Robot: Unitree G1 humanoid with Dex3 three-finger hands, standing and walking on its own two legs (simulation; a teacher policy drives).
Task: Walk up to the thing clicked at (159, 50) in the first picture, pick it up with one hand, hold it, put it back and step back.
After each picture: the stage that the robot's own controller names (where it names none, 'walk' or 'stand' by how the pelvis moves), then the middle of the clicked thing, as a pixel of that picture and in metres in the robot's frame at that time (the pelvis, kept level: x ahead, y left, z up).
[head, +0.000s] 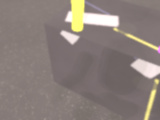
stand; out of the picture +0.67 -0.49 +0.01
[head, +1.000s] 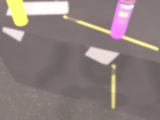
walk; (122, 14) +0.71 -0.18 +0.04
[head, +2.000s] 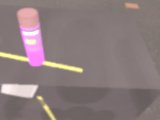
stand; (32, 40) +0.54 +0.21 +0.04
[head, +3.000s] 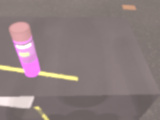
stand; (26, 52) +0.52 +0.23 +0.02
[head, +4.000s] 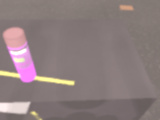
stand; (22, 57) +0.50 +0.24 +0.01
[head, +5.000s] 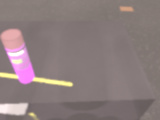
stand; (20, 59) +0.50 +0.25 +0.01
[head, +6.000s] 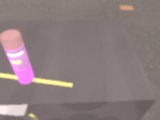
stand; (19, 59) +0.49 +0.25 +0.01
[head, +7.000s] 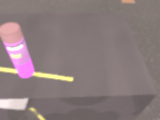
rise first; (19, 53) +0.50 +0.24 +0.01
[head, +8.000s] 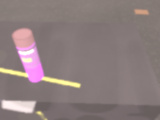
rise first; (30, 57) +0.50 +0.24 +0.01
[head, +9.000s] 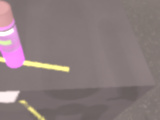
go down; (7, 39) +0.50 +0.22 +0.04
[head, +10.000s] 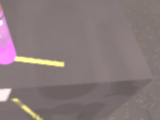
go down; out of the picture +0.51 +0.23 +0.07
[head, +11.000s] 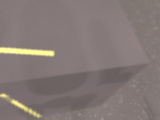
close in; out of the picture +0.51 +0.24 +0.10
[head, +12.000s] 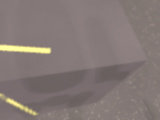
close; out of the picture +0.53 +0.24 +0.11
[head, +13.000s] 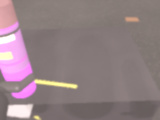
lift; (11, 55) +0.31 +0.18 +0.24
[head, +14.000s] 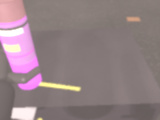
hold; (19, 47) +0.34 +0.16 +0.24
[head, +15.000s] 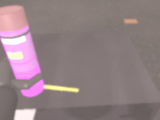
hold; (22, 55) +0.34 +0.16 +0.22
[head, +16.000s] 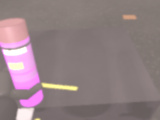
hold; (22, 66) +0.33 +0.17 +0.18
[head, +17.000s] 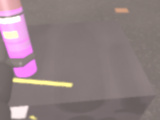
crouch; (16, 37) +0.43 +0.18 +0.20
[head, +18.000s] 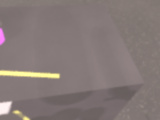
lower; out of the picture +0.52 +0.23 +0.22
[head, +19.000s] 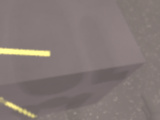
lower; out of the picture +0.53 +0.23 +0.11
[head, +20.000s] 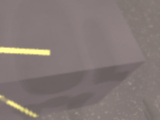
lower; out of the picture +0.52 +0.23 +0.11
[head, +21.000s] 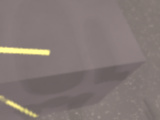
lower; out of the picture +0.52 +0.24 +0.11
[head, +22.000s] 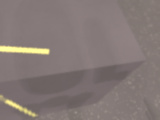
lower; out of the picture +0.52 +0.24 +0.11
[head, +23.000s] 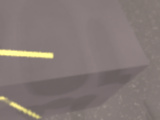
open; out of the picture +0.51 +0.24 +0.11
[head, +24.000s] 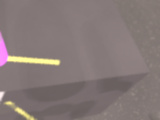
sink last; out of the picture +0.48 +0.23 +0.09
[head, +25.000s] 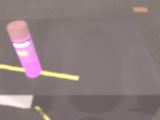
stand; (26, 51) +0.51 +0.25 +0.06
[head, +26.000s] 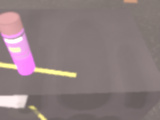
stand; (18, 47) +0.49 +0.23 +0.07
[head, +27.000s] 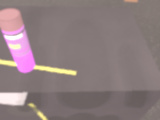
stand; (18, 44) +0.49 +0.23 +0.08
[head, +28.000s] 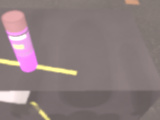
stand; (22, 44) +0.50 +0.23 +0.06
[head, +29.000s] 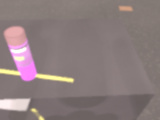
stand; (22, 56) +0.51 +0.24 +0.01
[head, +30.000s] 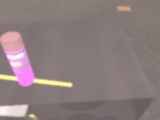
stand; (19, 61) +0.48 +0.25 +0.01
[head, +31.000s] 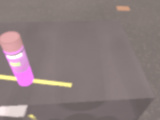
stand; (18, 61) +0.48 +0.25 +0.01
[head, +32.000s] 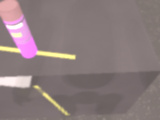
walk; (20, 32) +0.55 +0.24 +0.03
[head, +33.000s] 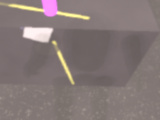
walk; out of the picture +0.82 +0.15 +0.04
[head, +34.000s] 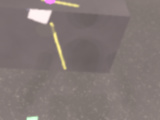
stand; out of the picture +1.13 +0.19 +0.03
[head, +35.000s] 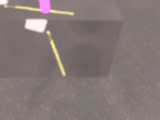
stand; out of the picture +1.13 +0.22 +0.01
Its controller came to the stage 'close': yes
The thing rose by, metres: 0.22
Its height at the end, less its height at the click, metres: +0.00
